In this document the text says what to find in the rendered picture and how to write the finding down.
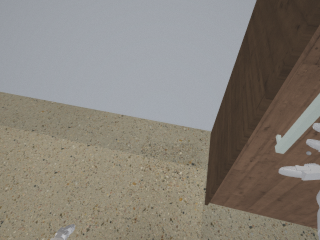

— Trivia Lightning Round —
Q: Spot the right robot hand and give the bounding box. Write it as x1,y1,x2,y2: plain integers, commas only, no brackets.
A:
278,123,320,181

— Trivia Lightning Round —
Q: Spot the left robot hand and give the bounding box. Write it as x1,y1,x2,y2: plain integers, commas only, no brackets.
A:
50,224,76,240

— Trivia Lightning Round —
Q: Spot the handle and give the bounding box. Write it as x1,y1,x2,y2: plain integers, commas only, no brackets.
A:
275,93,320,154

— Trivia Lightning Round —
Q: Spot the wardrobe door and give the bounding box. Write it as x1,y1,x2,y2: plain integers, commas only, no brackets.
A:
210,25,320,229

